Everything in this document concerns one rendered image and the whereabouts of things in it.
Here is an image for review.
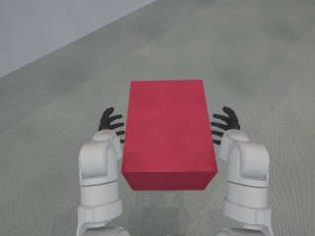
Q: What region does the robot left upper arm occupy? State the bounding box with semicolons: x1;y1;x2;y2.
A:
82;226;130;236

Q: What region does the robot left hand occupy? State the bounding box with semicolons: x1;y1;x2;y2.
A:
98;107;125;144

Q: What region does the right robot forearm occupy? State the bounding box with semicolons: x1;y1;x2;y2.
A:
218;129;274;236

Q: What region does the left robot forearm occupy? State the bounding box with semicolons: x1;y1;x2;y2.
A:
76;129;123;236

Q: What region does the carton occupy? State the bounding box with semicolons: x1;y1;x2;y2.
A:
121;80;218;191

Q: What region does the robot right hand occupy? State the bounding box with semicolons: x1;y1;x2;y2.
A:
211;106;240;146

